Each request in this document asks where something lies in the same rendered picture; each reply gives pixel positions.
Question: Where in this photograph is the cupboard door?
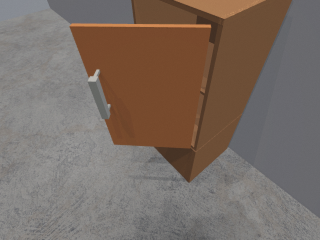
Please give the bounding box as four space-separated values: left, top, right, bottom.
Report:
69 23 211 149

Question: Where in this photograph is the handle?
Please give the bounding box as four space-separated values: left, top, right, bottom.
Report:
87 69 111 119

